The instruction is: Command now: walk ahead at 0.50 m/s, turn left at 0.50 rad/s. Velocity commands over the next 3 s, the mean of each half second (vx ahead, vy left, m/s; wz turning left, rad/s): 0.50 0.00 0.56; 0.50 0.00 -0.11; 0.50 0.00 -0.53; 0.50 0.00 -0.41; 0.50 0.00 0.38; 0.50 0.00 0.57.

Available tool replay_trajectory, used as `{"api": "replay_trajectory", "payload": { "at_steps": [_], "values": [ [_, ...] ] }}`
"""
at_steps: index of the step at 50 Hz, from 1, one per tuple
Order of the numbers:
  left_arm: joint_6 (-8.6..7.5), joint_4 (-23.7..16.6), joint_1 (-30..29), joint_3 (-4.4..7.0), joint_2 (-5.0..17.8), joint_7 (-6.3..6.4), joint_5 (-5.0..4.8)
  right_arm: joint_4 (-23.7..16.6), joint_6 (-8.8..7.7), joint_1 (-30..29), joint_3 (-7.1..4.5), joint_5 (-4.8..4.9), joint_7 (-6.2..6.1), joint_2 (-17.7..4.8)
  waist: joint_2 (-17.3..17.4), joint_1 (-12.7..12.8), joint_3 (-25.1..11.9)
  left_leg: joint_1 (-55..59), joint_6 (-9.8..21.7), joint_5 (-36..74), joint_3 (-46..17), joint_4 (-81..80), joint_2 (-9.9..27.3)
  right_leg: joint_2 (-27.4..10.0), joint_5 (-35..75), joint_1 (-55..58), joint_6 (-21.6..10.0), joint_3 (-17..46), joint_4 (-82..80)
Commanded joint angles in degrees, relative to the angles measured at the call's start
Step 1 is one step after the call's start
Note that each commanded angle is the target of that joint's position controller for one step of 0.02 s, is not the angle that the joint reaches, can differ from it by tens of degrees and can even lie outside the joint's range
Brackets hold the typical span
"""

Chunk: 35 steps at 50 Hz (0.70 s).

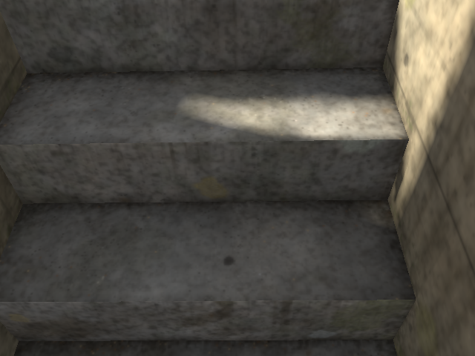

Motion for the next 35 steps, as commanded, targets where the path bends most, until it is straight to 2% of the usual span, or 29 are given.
{"api": "replay_trajectory", "payload": {
  "at_steps": [1,3,4,6,7,8,11,12,13,14,15,16,17,18,19,20,21,22,23,24,25,26,27,28,29,30,32,33,35],
  "values": [
    [-0.91,3.28,6.96,-1.43,-6.04,-1.79,-2.55,-9.13,0.73,-0.21,4.28,1.32,1.08,13.44,-3.68,-2.72,4.16,-27.02,3.26,-0.46,-1.52,17.09,4.82,-10.98,-3.49,15.83,-5.34,18.13,-32.2],
    [-0.64,1.32,5.85,-1.96,-5.95,-1.23,-1.87,-10.92,2.04,-2.53,4.65,2.46,0.63,13.06,-2.16,-4.34,8.79,-28.92,0.8,-1.53,-4.01,12.89,6.16,-10.57,-0.4,9.31,-4.59,9.74,-34.16],
    [-0.37,1.51,6.91,-2.3,-4.56,-0.93,1.0,-12.34,2.73,-7.55,4.83,3.02,0.52,13.12,-3.95,-2.53,9.32,-32.48,-0.83,-5.0,-0.24,25.86,3.87,-12.08,3.73,10.37,-6.56,8.23,-37.54],
    [-0.33,0.07,8.21,-2.15,-0.79,-0.62,0.42,-13.92,3.67,-6.65,4.96,2.35,-0.25,12.48,-5.86,-3.67,10.7,-39.04,-3.69,-5.3,-0.87,28.99,4.75,-12.81,2.7,12.12,-6.79,5.33,-39.78],
    [-0.11,-0.19,8.05,-2.09,-0.23,-0.36,-0.35,-15.43,3.81,-6.03,4.61,1.28,-0.81,10.99,-7.03,-4.61,12.37,-38.62,-4.56,-3.51,-1.5,23.46,5.71,-11.64,4.2,10.66,-5.17,1.48,-40.66],
    [0.13,-1.9,7.92,-2.16,1.46,-0.36,-0.09,-17.06,3.66,-9.19,4.23,1.38,-0.63,9.39,-9.23,-3.85,11.75,-35.97,-4.95,-0.67,1.21,17.59,6.09,-10.39,4.28,9.9,-4.96,-1.36,-42.19],
    [-0.01,-0.98,15.99,0.09,6.79,1.41,-0.06,-21.99,3.33,-19.1,4.58,1.85,-0.72,8.9,-14.09,0.13,9.69,-35.77,-6.9,-3.24,8.4,6.31,11.2,-10.54,-1.45,18.98,-6.44,-1.49,-47.47],
    [0.25,-0.23,19.96,1.8,10.01,2.16,-1.2,-23.77,3.71,-22.55,5.65,0.92,-0.09,10.5,-13.48,2.39,8.09,-33.97,-6.06,-7.75,11.28,0.32,14.63,-12.69,3.73,25.22,-8.12,-0.67,-53.85],
    [0.46,0.54,23.07,2.56,10.26,2.75,-2.1,-24.58,4.05,-24.94,5.45,0.9,0.2,10.13,-13.73,4.67,7.18,-34.18,-6.12,-11.73,12.3,-4.31,16.16,-13.62,6.15,33.28,-8.77,-0.43,-54.24],
    [0.76,1.48,22.76,2.0,7.6,3.0,-3.05,-24.77,4.21,-25.68,5.58,1.07,1.03,9.56,-12.21,4.95,8.22,-26.97,-4.35,-14.6,16.24,-12.6,15.92,-13.26,12.78,32.5,-9.27,-3.97,-56.3],
    [0.84,0.03,17.33,1.82,8.03,3.32,-3.72,-25.65,3.66,-26.51,5.91,1.86,2.0,10.33,-11.39,1.88,6.25,-11.63,-1.42,-16.72,18.06,-23.57,14.63,-11.89,31.85,27.68,-9.29,-8.02,-56.09],
    [0.35,0.15,16.97,2.57,12.04,3.65,-3.38,-25.28,3.12,-24.28,4.1,1.8,1.69,7.28,-14.27,-0.77,0.34,2.32,0.35,-20.18,22.08,-26.13,8.49,-12.8,69.34,27.85,-11.34,-8.47,-51.56],
    [-0.34,0.82,16.34,3.99,18.35,3.34,-3.88,-25.35,2.83,-17.2,2.56,1.73,0.74,4.38,-17.93,-4.6,-6.15,13.12,1.44,-24.76,22.35,-29.74,4.08,-14.34,97.87,31.22,-12.74,-7.17,-46.48],
    [-0.53,0.65,14.38,4.75,20.78,2.82,-3.41,-24.17,2.88,-8.92,0.09,1.36,0.14,-1.0,-20.02,-8.37,-10.38,18.8,2.86,-31.52,20.51,-38.44,0.11,-13.71,111.47,37.72,-12.87,-6.48,-34.26],
    [-1.66,0.83,13.1,5.52,22.25,1.87,-4.08,-22.59,3.52,-2.46,-1.73,-0.33,0.13,-5.39,-21.78,-11.45,-14.52,22.98,4.35,-33.86,12.52,-53.04,-1.55,-13.65,106.39,41.21,-13.21,-3.56,-22.32],
    [-4.35,-0.98,11.24,5.92,20.05,1.56,-4.12,-19.04,4.54,7.04,-3.42,-1.77,0.6,-9.56,-13.69,-13.3,-15.27,34.14,8.4,-26.22,-10.04,-68.52,2.11,-12.82,77.77,28.06,-9.95,4.35,-7.52],
    [-5.99,-8.3,6.81,3.92,7.28,-0.45,-2.22,-14.58,4.24,10.48,-4.74,-1.19,-0.59,-16.23,16.81,-5.98,-19.46,44.9,14.62,-64.42,-59.92,-101.81,15.24,6.78,16.51,-0.95,-4.09,14.42,22.23],
    [-8.13,-8.46,1.52,4.97,5.54,-2.08,-3.87,-9.37,2.59,14.82,-2.5,-1.18,-2.4,-10.44,14.35,-6.3,-17.27,41.39,7.73,-70.56,-72.31,-113.84,18.94,10.35,12.76,-10.1,-4.17,29.58,52.0],
    [-8.69,-12.29,-2.98,3.15,-1.66,-3.19,-2.13,-4.69,0.81,14.59,-0.49,-1.19,-1.74,-5.51,12.55,-3.78,-8.89,35.42,3.51,-59.66,-63.12,-109.94,20.06,9.54,15.49,-20.07,-6.36,28.85,65.48],
    [-8.37,-15.09,-7.14,1.48,-4.73,-2.72,-1.17,-1.79,0.04,13.87,0.14,-0.47,0.02,-2.6,7.25,-1.01,0.54,26.2,1.39,-47.0,-48.61,-102.95,17.03,7.89,16.25,-22.44,-7.4,21.62,70.23],
    [-8.01,-17.34,-7.06,-0.01,-6.4,-1.82,-0.68,-0.76,-0.67,8.08,1.11,-0.55,0.71,1.02,2.6,2.84,4.32,20.43,0.52,-37.4,-35.92,-96.1,14.8,6.66,18.65,-25.77,-8.01,18.87,72.4],
    [-7.89,-18.14,-6.41,-2.5,-10.57,-1.38,-0.52,0.81,-1.0,6.79,1.89,-1.96,1.59,3.2,1.54,4.37,3.89,18.88,-3.3,-28.83,-26.66,-91.4,13.42,6.64,22.09,-27.43,-9.47,20.07,75.11],
    [-7.17,-16.81,-4.19,-2.77,-9.43,-1.22,-0.92,1.67,-0.69,5.16,2.22,-2.44,1.7,5.6,-1.33,4.73,4.96,18.63,-5.78,-15.46,-18.44,-87.59,11.98,7.13,23.83,-31.11,-9.87,19.7,77.75],
    [-6.39,-14.97,-1.35,-3.19,-9.82,-0.88,-1.4,2.18,-0.38,5.34,2.23,-2.9,1.73,5.11,-1.66,5.58,4.94,19.93,-6.32,-2.49,-12.15,-85.95,12.31,8.37,23.74,-34.62,-9.37,20.97,76.5],
    [-5.22,-13.87,-1.25,-3.85,-11.65,-0.54,-2.99,5.55,0.06,9.24,2.88,-3.8,2.13,5.95,0.53,5.21,4.63,22.28,-5.87,4.94,-9.12,-86.51,13.55,10.82,18.96,-41.33,-9.39,20.48,86.24],
    [-4.29,-14.89,-2.45,-4.92,-13.2,-0.76,-3.14,7.55,0.24,9.57,3.44,-3.47,2.53,6.72,-1.05,6.29,6.27,19.35,-7.25,6.39,-3.21,-87.43,12.26,11.93,19.62,-45.13,-9.47,21.62,86.91],
    [-3.07,-18.3,-9.09,-6.46,-14.24,-0.54,-2.22,9.84,0.85,7.21,3.9,-4.09,2.85,4.76,3.44,7.71,6.14,14.68,-9.25,5.06,7.07,-91.82,9.13,13.41,24.84,-48.59,-9.27,17.13,80.25],
    [-2.67,-20.1,-14.61,-6.77,-12.84,-0.44,-1.38,10.21,0.8,7.01,4.24,-2.83,2.29,4.54,3.56,6.73,5.97,9.66,-9.77,4.99,10.27,-94.46,8.32,14.03,29.23,-45.41,-8.77,13.52,72.42],
    [-0.82,-22.91,-26.23,-8.1,-12.54,-0.21,-2.46,10.71,-0.45,12.72,4.42,0.29,-2.11,1.19,6.89,2.66,2.76,6.42,-7.91,15.55,6.76,-105.36,10.51,13.99,27.86,-37.21,-5.58,0.72,61.1]
  ]
}}
Next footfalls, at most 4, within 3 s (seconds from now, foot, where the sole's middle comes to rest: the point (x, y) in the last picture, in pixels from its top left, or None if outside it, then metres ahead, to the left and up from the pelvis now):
0.38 left None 0.35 0.20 -0.53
0.92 right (169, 260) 0.56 0.18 -0.34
1.26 left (30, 135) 0.75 0.46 -0.15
1.76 right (237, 117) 0.79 0.03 -0.15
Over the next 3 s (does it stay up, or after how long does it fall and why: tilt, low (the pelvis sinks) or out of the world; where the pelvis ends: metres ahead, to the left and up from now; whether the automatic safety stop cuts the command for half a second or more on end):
stays up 1.37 -0.06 0.82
